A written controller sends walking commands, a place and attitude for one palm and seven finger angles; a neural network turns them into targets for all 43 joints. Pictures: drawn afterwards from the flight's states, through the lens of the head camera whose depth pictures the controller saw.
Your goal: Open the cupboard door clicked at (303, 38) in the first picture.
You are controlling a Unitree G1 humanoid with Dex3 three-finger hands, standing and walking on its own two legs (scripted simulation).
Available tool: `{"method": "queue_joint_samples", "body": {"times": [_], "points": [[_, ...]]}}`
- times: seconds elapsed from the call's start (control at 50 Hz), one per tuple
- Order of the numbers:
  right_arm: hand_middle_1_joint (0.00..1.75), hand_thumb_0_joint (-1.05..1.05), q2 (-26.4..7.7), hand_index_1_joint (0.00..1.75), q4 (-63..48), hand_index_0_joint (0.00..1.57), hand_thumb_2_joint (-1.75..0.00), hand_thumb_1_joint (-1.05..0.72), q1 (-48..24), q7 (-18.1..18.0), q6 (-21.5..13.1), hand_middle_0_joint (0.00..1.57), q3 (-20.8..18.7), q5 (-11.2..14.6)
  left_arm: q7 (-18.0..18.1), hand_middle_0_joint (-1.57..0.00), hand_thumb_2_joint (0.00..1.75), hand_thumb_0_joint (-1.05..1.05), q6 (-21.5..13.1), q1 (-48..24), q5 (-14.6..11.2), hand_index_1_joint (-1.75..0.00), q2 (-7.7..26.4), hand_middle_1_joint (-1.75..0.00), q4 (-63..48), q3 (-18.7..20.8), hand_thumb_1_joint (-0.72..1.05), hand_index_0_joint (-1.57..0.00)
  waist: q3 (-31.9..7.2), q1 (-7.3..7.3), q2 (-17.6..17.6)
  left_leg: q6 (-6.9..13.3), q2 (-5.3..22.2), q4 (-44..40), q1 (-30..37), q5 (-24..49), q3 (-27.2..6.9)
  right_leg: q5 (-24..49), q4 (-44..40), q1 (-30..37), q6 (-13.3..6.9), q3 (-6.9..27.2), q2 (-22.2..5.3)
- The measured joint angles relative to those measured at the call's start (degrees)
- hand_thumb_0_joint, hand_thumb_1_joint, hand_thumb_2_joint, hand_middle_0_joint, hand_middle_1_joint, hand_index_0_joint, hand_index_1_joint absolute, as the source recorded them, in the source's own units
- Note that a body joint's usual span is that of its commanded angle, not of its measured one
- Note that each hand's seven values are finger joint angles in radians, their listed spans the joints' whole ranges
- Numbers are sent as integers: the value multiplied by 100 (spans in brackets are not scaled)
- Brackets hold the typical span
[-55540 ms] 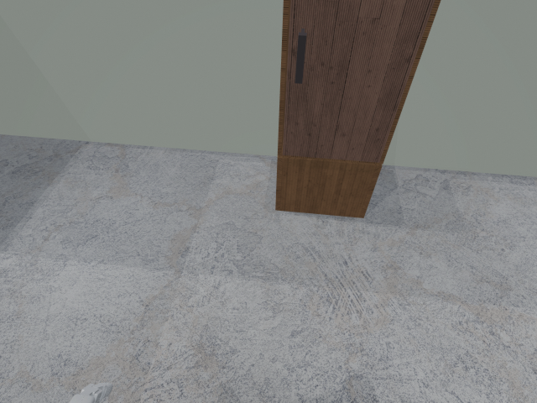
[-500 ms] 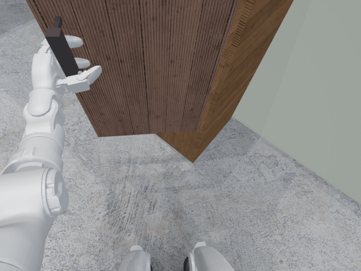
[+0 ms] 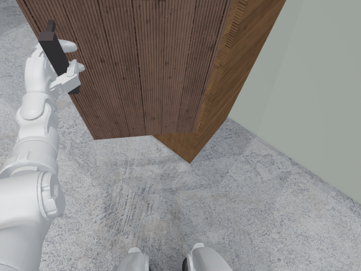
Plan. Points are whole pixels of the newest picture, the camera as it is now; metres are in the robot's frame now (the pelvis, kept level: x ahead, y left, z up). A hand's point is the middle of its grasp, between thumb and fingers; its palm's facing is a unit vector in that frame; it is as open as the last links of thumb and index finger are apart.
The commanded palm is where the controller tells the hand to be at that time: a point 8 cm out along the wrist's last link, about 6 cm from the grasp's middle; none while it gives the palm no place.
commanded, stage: pull the door open along its arc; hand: left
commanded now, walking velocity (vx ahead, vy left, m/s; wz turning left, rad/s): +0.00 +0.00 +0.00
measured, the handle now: (63, 59) +0.56 +0.21 +0.09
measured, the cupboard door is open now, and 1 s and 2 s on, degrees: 46 87 88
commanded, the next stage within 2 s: open thumb and fingers to let go in 0.86 s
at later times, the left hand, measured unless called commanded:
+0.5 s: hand (99, 139) +0.36 +0.12 +0.09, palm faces +0.17 -0.98 +0.10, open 6.3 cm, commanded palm +0.30 +0.20 +0.09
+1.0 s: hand (143, 169) +0.30 +0.05 +0.09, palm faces +0.43 -0.90 -0.01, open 6.2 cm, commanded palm +0.26 +0.09 +0.09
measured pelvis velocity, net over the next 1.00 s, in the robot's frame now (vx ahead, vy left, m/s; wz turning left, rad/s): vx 0.01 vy -0.05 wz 0.07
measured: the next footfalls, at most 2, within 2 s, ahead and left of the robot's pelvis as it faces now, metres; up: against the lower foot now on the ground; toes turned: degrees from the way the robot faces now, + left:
none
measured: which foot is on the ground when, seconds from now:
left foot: down 0.00-1.00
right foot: down 0.00-1.00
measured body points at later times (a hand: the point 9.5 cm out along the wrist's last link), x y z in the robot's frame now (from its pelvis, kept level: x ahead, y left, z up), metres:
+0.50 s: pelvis +0.01 +0.00 +0.02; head +0.05 +0.00 +0.47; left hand +0.35 +0.17 +0.09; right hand +0.14 -0.23 -0.08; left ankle +0.01 +0.10 -0.68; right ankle +0.00 -0.11 -0.68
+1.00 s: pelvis +0.01 -0.05 +0.02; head +0.02 -0.07 +0.47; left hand +0.27 +0.09 +0.10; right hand +0.18 -0.26 -0.08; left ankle +0.01 +0.10 -0.68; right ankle +0.00 -0.12 -0.68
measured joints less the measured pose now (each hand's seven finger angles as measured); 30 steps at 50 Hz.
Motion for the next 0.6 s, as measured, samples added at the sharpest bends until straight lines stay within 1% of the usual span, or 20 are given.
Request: {"method": "queue_joint_samples", "body": {"times": [0.08,0.18,0.24,0.32,0.34,0.38,0.42,0.46,0.5,0.54,0.6], "points": [[30,0,0,30,-69,20,-89,-91,49,20,44,20,-29,21,-36,-36,79,1,18,356,-104,-135,-131,-135,-325,13,73,-38,-49,56,17,11,14,-81,126,-4,67,13,-66,96,13,69,12],[30,0,26,30,-160,20,-89,-91,77,63,118,20,-76,82,-36,-36,76,1,52,1084,-278,-135,-463,-135,-1010,-81,72,-38,-143,179,25,29,18,-244,416,-11,156,20,-195,342,31,163,16],[30,0,50,30,-244,20,-89,-91,55,98,135,20,-112,133,12,-36,74,1,105,1683,-394,-135,-733,-135,-1621,-230,70,-38,-206,269,34,35,13,-365,633,-5,197,28,-299,540,39,207,12],[30,1,82,30,-382,20,-89,-91,-53,158,96,20,-152,195,87,-36,72,1,202,2674,-564,-135,-1141,-135,-2691,-565,69,-37,-259,415,45,44,-3,-534,957,12,245,42,-437,838,51,259,-3],[30,1,94,30,-412,20,-89,-91,-94,169,68,20,-167,201,168,-36,71,1,253,2928,-605,-135,-1284,-135,-2996,-661,68,-37,-270,468,49,45,-6,-572,1033,16,258,46,-468,907,55,273,-6],[30,1,123,30,-455,20,-89,-91,-209,194,-4,20,-194,193,560,-36,70,2,364,3413,-657,-135,-1656,-135,-3625,-877,67,-37,-278,579,51,45,-18,-638,1176,28,277,51,-514,1038,61,293,-17],[30,1,157,30,-501,20,-89,-91,-369,233,-64,20,-191,162,1056,-36,70,2,442,3868,-596,-135,-2047,-135,-4220,-1117,66,-37,-269,660,41,42,-43,-686,1300,42,283,43,-524,1149,62,298,-42],[30,1,207,30,-559,20,-89,-91,-560,272,-88,20,-167,104,1506,-36,69,3,519,4280,-436,-135,-2374,-135,-4734,-1373,65,-38,-256,724,11,36,-72,-713,1402,56,288,21,-495,1228,57,301,-71],[30,1,274,30,-625,20,-89,-91,-762,287,-78,20,-136,38,1921,-36,68,3,592,4633,-218,-135,-2606,-135,-5140,-1652,64,-38,-238,773,-26,22,-94,-725,1495,66,285,-6,-448,1300,41,296,-92],[30,1,341,30,-693,20,-89,-91,-951,284,-54,20,-107,-18,2300,-37,68,2,680,4905,-12,-134,-2780,-135,-5432,-1935,63,-38,-209,813,-47,0,-112,-728,1584,76,261,-32,-407,1379,18,271,-109],[30,1,432,30,-754,20,-89,-91,-1201,237,9,20,-52,-93,2799,-38,67,2,822,5161,226,-134,-2973,-135,-5681,-2287,62,-38,-165,872,-63,-44,-126,-728,1702,94,204,-61,-362,1498,-27,213,-122]]}}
